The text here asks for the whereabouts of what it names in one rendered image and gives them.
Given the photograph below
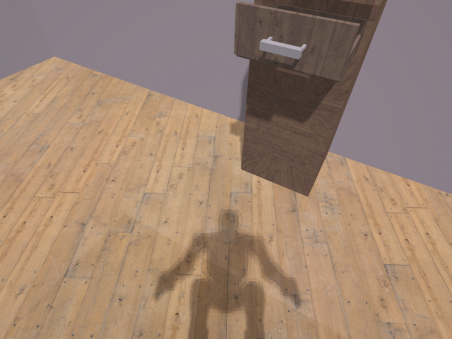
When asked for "drawer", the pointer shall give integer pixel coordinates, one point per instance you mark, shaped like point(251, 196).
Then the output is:
point(332, 40)

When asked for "handle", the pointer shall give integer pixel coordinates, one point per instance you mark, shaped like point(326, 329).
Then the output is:
point(292, 75)
point(281, 48)

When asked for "cabinet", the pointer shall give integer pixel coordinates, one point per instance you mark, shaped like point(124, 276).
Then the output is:
point(289, 126)

